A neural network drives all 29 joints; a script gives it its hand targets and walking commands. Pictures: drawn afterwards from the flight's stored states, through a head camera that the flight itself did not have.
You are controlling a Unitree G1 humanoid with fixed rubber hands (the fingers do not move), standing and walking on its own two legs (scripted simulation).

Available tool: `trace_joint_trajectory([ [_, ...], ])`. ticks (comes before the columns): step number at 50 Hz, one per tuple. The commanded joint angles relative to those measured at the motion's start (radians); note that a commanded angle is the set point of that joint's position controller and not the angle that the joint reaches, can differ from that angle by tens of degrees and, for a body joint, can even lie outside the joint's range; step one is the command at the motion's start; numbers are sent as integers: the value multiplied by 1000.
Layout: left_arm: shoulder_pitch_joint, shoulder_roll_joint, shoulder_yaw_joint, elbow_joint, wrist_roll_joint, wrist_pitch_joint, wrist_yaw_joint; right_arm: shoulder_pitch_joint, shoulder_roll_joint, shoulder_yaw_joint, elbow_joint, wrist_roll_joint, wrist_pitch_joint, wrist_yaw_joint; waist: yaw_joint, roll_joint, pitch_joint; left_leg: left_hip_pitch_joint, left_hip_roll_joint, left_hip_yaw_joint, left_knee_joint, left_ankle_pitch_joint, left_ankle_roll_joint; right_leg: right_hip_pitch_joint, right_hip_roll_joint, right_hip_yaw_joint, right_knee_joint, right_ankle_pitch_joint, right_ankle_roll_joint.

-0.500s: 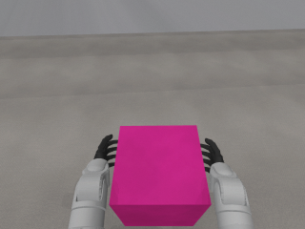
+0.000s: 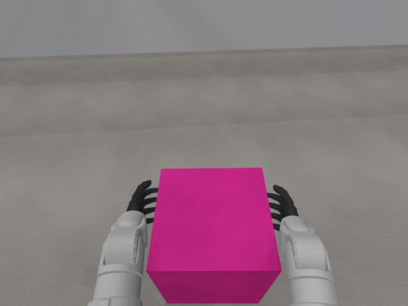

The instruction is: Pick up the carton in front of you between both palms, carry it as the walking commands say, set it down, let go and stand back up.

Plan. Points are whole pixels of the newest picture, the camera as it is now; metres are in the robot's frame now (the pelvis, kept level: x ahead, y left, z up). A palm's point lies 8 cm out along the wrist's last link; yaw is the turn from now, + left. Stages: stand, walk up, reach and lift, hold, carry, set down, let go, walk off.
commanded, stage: carry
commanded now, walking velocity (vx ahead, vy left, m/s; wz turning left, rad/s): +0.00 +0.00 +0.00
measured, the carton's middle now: (212, 239) +0.28 +0.00 -0.04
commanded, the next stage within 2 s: hold in 0.46 s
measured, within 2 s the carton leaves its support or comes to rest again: neither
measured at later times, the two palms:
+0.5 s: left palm (133, 223) +0.27 +0.15 +0.04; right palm (287, 228) +0.27 -0.14 +0.04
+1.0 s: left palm (128, 239) +0.24 +0.15 +0.05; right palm (283, 218) +0.29 -0.14 +0.04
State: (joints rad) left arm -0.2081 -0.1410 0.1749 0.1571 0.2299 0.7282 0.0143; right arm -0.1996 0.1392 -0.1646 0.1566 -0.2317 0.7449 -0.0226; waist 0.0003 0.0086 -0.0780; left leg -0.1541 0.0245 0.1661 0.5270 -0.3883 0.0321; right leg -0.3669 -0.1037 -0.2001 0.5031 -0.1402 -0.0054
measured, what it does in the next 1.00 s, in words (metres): shifts its weight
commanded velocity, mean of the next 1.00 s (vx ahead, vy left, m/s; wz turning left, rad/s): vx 0.00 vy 0.00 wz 0.00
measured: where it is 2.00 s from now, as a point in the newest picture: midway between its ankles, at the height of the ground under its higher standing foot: outside the picture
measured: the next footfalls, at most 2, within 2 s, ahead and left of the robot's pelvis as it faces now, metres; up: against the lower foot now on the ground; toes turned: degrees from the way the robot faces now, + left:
none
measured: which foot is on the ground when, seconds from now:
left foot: down 0.00-1.00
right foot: down 0.00-1.00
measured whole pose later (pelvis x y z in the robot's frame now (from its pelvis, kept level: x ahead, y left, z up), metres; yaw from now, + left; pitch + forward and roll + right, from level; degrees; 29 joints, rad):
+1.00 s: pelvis -0.02 -0.05 +0.01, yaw +12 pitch -8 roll +0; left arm -0.27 -0.15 0.23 0.27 0.26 0.65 -0.01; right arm -0.23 0.14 -0.19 0.19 -0.28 0.72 -0.02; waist 0.00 0.06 0.08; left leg -0.01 0.02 -0.05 0.40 -0.27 -0.02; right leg -0.14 0.00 -0.04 0.36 -0.10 -0.02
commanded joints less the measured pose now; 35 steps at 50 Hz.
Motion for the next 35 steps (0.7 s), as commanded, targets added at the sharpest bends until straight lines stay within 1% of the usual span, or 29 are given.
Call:
trace_joint_trajectory([
  [1, -414, -886, -556, -39, -230, -21, -214, -481, 862, 559, -87, 244, -45, 222, -1, -3, -218, -72, 129, -100, -114, 266, 3, 199, -76, 98, -29, 158, -6],
  [23, -407, -885, -556, -43, -233, -19, -214, -477, 859, 562, -92, 250, -43, 221, -3, -1, -231, -80, 131, -106, -99, 296, 5, 188, -77, 94, -27, 169, 0],
  [24, -329, -896, -515, 14, -223, -45, -214, -368, 854, 542, -118, 248, -49, 220, -6, 160, -76, -227, -4, -326, -222, 550, 2, 548, 217, 226, -3, 275, -28],
  [25, -328, -876, -507, -15, -189, -76, -199, -410, 825, 544, -179, 235, -68, 221, 23, 135, -105, -201, -16, -319, -204, 620, -3, 547, 194, 263, -30, 312, -30],
  [26, -296, -848, -468, 1, -167, -83, -188, -431, 823, 549, -181, 237, -68, 223, 27, 59, -112, -32, -35, -310, -177, 723, -1, 435, 192, 279, -57, 338, -22],
  [27, -293, -838, -460, 0, -155, -88, -179, -445, 821, 569, -177, 245, -72, 229, 47, 61, -144, 53, -53, -299, -178, 693, -5, 416, 197, 281, -74, 327, -7],
  [28, -307, -845, -457, 9, -157, -95, -173, -461, 820, 585, -173, 253, -77, 232, 54, 62, -154, 67, -61, -299, -197, 609, -7, 434, 205, 276, -83, 285, -1],
  [29, -324, -851, -471, 3, -163, -98, -175, -456, 823, 587, -166, 250, -82, 234, 39, 38, -146, 82, -65, -294, -194, 618, -9, 412, 216, 266, -89, 279, 9],
  [30, -354, -869, -490, 3, -181, -102, -180, -456, 830, 590, -154, 248, -86, 230, 24, 30, -162, 73, -61, -294, -200, 589, -16, 435, 220, 261, -92, 256, 6],
  [31, -368, -869, -504, 2, -186, -101, -188, -447, 837, 576, -145, 237, -88, 230, 8, 45, -143, 82, -68, -288, -209, 527, -21, 418, 222, 258, -101, 220, 8],
  [32, -399, -883, -523, -7, -203, -101, -198, -440, 850, 574, -131, 230, -90, 226, -8, 24, -138, 62, -65, -289, -211, 519, -26, 433, 228, 254, -107, 208, 6],
  [35, -455, -895, -551, -2, -231, -96, -224, -416, 855, 530, -90, 198, -92, 210, -47, 26, -107, -12, -65, -285, -226, 410, -33, 484, 228, 252, -117, 164, -6],
])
